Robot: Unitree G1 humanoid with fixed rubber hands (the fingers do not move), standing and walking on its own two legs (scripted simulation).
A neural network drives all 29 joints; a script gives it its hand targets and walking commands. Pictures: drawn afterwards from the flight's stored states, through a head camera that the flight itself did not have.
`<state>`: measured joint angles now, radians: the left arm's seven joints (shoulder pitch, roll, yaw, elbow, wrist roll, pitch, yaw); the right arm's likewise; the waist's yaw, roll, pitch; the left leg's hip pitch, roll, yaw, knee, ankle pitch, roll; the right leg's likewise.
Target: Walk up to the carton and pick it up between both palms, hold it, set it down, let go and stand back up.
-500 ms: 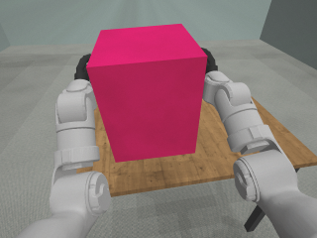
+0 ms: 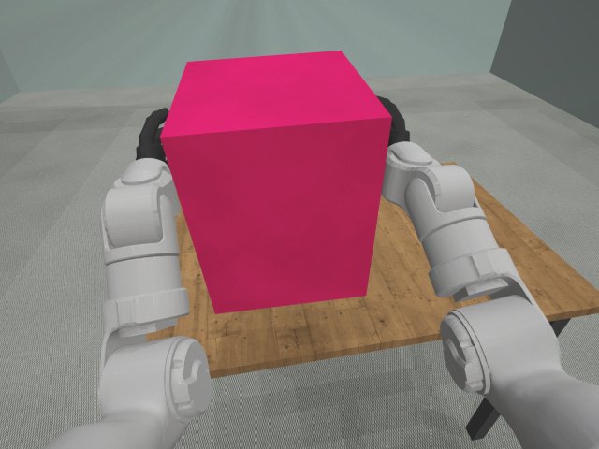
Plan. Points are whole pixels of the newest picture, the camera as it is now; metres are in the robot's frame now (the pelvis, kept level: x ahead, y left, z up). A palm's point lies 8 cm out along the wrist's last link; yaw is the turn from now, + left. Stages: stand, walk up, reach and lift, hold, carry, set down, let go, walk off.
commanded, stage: hold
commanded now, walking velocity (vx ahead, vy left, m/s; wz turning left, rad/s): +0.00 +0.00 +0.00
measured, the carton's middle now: (278, 181) +0.37 +0.00 +0.23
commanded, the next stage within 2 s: none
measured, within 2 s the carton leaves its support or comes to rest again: neither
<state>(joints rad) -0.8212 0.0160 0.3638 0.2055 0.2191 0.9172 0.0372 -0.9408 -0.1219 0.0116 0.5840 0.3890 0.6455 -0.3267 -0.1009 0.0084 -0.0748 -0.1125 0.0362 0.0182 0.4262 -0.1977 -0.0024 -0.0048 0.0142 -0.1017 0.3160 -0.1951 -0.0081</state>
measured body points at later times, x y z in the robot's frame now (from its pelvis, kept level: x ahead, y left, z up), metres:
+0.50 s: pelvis -0.01 +0.00 +0.00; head -0.09 +0.01 +0.44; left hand +0.37 +0.15 +0.27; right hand +0.37 -0.15 +0.27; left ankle +0.03 +0.11 -0.74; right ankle +0.00 -0.11 -0.74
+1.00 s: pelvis -0.01 +0.00 +0.00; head -0.09 +0.01 +0.44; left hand +0.38 +0.15 +0.27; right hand +0.37 -0.15 +0.27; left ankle +0.03 +0.11 -0.74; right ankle +0.00 -0.11 -0.74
